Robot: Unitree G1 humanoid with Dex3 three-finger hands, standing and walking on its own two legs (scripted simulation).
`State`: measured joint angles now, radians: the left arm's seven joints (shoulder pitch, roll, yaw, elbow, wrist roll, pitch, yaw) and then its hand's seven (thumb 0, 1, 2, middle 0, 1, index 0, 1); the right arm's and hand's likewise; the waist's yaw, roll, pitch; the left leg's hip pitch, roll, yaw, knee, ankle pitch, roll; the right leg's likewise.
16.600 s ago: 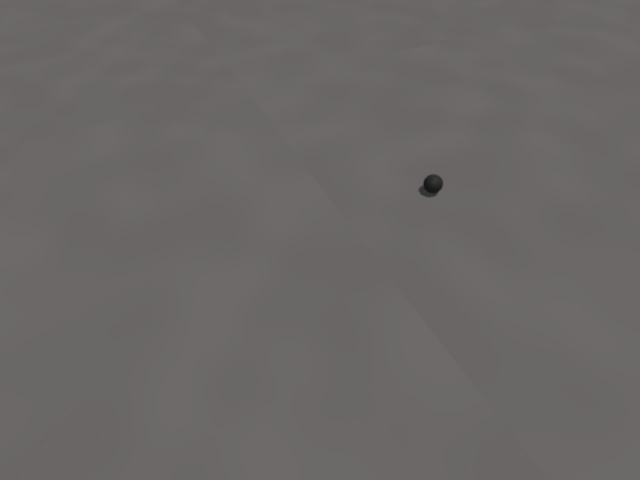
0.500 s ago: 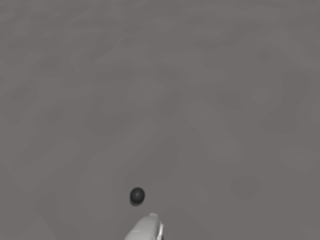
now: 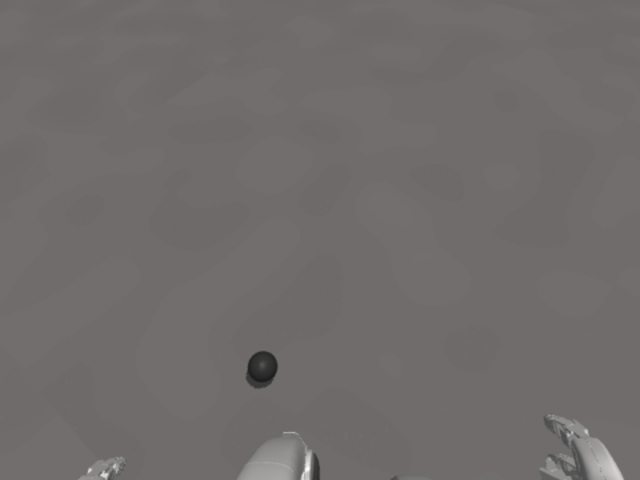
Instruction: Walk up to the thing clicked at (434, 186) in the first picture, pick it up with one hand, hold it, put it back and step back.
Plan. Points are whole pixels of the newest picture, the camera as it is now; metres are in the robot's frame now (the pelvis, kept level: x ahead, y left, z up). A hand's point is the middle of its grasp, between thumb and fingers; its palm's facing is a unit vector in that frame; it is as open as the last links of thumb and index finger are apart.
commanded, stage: walk up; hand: left
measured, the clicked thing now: (262, 366) +0.46 +0.25 -0.70
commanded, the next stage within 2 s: none
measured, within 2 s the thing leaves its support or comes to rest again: neither
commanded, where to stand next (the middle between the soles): +0.09 +0.00 m, yaw +2 degrees
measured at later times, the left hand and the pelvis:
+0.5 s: hand out of the picture +0.04 +0.28 -0.12, palm faces +0.04 -0.94 -0.34, open 7.4 cm; pelvis +0.00 +0.00 +0.03, yaw +4 degrees
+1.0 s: hand out of the picture +0.01 +0.31 -0.12, palm faces +0.14 -0.82 -0.56, open 7.4 cm; pelvis -0.03 -0.01 -0.01, yaw +9 degrees
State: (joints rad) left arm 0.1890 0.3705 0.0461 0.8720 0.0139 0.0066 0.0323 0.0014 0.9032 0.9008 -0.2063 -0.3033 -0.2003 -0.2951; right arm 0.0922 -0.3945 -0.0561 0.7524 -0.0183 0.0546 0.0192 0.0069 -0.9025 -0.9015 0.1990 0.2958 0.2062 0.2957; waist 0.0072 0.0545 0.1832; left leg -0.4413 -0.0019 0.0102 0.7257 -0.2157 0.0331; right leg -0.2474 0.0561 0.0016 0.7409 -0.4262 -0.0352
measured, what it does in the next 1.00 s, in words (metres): steps on the spot: left foot, then right foot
